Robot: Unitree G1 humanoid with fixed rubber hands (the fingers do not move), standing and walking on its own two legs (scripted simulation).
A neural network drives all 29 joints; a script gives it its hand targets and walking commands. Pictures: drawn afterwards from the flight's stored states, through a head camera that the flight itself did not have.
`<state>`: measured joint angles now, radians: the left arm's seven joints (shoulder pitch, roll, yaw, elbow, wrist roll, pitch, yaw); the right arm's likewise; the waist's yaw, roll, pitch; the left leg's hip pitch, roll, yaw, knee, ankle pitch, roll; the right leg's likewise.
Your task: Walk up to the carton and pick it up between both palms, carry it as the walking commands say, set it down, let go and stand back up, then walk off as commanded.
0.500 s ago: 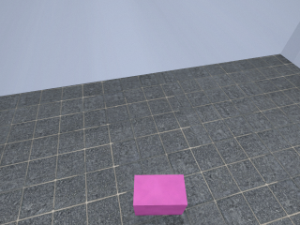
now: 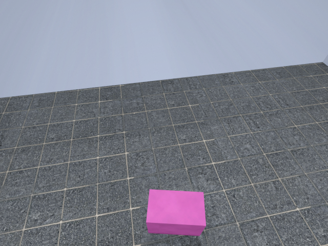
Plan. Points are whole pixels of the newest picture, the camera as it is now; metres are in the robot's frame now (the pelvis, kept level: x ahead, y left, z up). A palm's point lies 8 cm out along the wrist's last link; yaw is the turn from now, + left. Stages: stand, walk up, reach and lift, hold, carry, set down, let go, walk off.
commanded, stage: walk up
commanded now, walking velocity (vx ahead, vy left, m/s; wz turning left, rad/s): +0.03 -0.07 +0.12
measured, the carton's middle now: (175, 213) +0.41 -0.03 -0.67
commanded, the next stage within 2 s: none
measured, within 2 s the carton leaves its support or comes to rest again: neither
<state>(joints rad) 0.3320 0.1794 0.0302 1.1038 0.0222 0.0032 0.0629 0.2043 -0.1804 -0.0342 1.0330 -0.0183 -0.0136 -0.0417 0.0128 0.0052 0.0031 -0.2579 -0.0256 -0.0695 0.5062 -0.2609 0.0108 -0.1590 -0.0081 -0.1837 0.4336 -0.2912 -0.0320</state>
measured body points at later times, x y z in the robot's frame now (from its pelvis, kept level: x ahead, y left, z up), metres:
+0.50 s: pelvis +0.01 -0.01 +0.00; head +0.03 -0.02 +0.45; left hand +0.01 +0.25 -0.15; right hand +0.06 -0.26 -0.15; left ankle +0.00 +0.11 -0.74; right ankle -0.03 -0.11 -0.74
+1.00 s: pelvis -0.01 +0.00 +0.00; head +0.00 +0.01 +0.45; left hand -0.02 +0.27 -0.15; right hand +0.06 -0.26 -0.14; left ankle +0.00 +0.11 -0.74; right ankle -0.03 -0.11 -0.74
